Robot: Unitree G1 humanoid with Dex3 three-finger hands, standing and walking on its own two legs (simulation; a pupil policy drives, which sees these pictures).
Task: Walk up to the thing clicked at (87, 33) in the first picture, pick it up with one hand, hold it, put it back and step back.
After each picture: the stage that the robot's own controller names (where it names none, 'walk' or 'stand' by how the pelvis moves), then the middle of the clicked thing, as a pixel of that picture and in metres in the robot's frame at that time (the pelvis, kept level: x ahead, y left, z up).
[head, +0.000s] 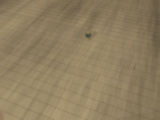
stand; (88, 35) +1.65 -0.07 -0.72
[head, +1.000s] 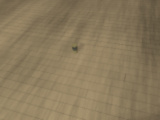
walk; (74, 48) +1.50 +0.22 -0.70
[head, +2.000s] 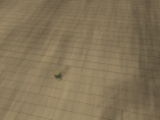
walk; (58, 75) +0.98 +0.33 -0.72
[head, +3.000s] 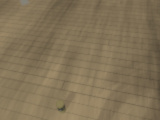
walk; (61, 106) +0.63 +0.25 -0.71
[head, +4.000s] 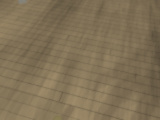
stand; out of the picture +0.49 +0.19 -0.70
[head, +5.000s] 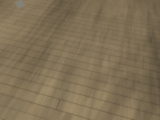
stand; out of the picture +0.44 +0.19 -0.71
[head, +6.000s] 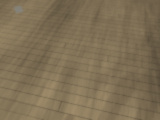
stand; out of the picture +0.45 +0.20 -0.72
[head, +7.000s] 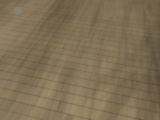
stand; out of the picture +0.46 +0.20 -0.73
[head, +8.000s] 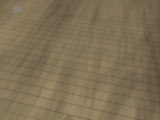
stand; out of the picture +0.45 +0.20 -0.73
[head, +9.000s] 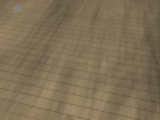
stand; out of the picture +0.44 +0.20 -0.73
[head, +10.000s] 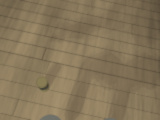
go down; (43, 84) +0.48 +0.22 -0.52
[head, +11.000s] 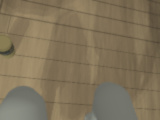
go down; (5, 47) +0.50 +0.29 -0.30
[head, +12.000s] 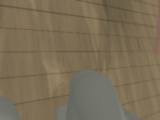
close in; out of the picture +0.48 +0.34 -0.23
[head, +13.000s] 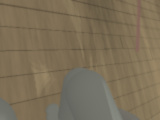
close; out of the picture +0.46 +0.35 -0.23
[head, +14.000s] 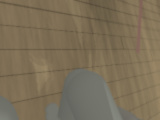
lift; out of the picture +0.44 +0.34 -0.24
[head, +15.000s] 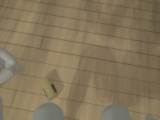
close; (49, 88) +0.44 +0.20 -0.47
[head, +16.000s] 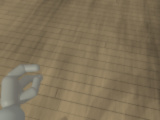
close; out of the picture +0.40 +0.15 -0.69
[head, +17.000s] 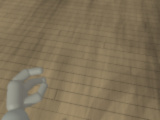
close; out of the picture +0.39 +0.16 -0.70
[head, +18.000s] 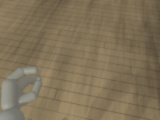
hold; out of the picture +0.39 +0.16 -0.70
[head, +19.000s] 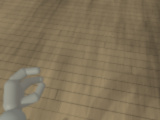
hold; out of the picture +0.39 +0.16 -0.69
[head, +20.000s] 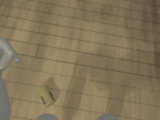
crouch; (46, 96) +0.42 +0.17 -0.53
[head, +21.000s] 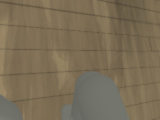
lower; out of the picture +0.42 +0.26 -0.27
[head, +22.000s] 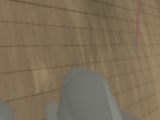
lower; out of the picture +0.41 +0.28 -0.26
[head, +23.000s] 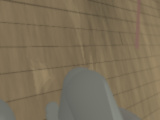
lower; out of the picture +0.41 +0.28 -0.26
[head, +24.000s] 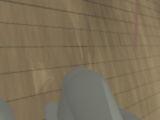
lower; out of the picture +0.41 +0.28 -0.26
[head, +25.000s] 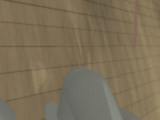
lower; out of the picture +0.41 +0.27 -0.26
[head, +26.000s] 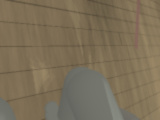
open; out of the picture +0.41 +0.28 -0.26
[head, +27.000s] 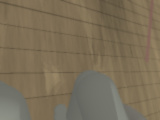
stand; out of the picture +0.42 +0.27 -0.26
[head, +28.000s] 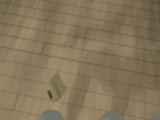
walk; (52, 91) +0.44 +0.17 -0.53
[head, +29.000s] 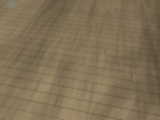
stand; out of the picture +0.40 +0.14 -0.69
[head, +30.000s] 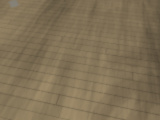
stand; out of the picture +0.40 +0.14 -0.69
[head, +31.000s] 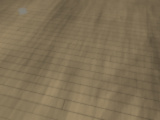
stand; out of the picture +0.42 +0.12 -0.74
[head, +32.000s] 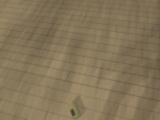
walk; (74, 110) +0.49 +0.15 -0.72
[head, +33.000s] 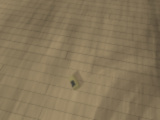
walk; (74, 82) +0.73 +0.08 -0.72
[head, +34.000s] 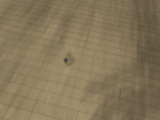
walk; (67, 59) +1.04 +0.12 -0.73
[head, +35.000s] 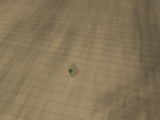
stand; (71, 70) +1.07 +0.13 -0.75
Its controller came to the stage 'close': yes
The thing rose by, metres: 0.01
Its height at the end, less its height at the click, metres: -0.02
